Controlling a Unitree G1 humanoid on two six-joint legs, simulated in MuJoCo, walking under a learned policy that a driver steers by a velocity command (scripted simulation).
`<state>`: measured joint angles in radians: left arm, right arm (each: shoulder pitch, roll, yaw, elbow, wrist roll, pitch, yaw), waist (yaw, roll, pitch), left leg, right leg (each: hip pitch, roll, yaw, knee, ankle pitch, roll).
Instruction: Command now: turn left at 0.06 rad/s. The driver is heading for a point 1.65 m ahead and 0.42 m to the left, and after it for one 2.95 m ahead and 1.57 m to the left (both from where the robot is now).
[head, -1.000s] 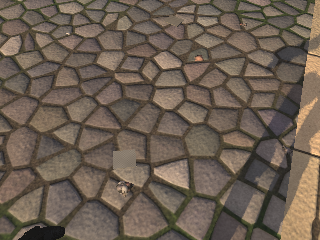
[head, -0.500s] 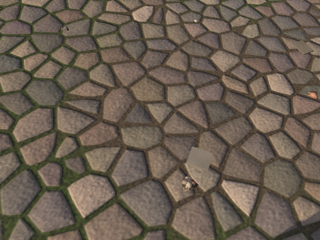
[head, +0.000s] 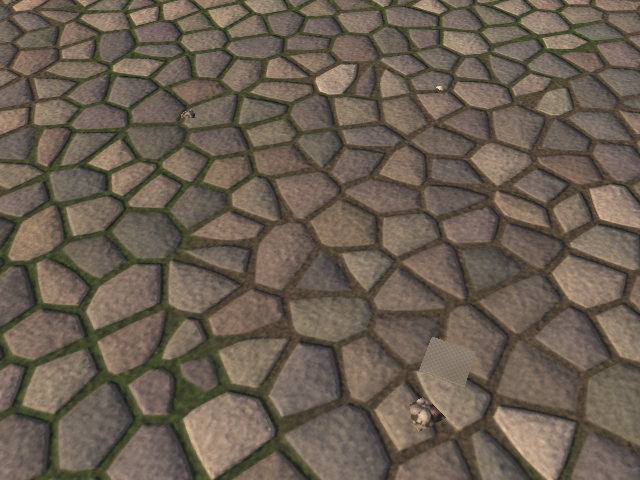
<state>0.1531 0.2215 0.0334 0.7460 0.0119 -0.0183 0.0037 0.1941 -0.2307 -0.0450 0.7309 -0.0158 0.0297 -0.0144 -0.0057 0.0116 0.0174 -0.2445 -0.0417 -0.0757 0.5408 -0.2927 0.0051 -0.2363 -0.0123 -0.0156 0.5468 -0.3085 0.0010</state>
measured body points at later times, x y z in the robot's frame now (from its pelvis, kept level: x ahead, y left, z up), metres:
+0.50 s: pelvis +0.00 -0.02 +0.00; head +0.01 -0.02 +0.45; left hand +0.11 +0.23 -0.12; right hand +0.09 -0.28 -0.13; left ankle +0.00 +0.12 -0.73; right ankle -0.01 -0.12 -0.73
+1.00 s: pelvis -0.01 -0.02 +0.00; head +0.02 -0.01 +0.45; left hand +0.06 +0.27 -0.13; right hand +0.09 -0.29 -0.13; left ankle -0.04 +0.10 -0.68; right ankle -0.01 -0.12 -0.73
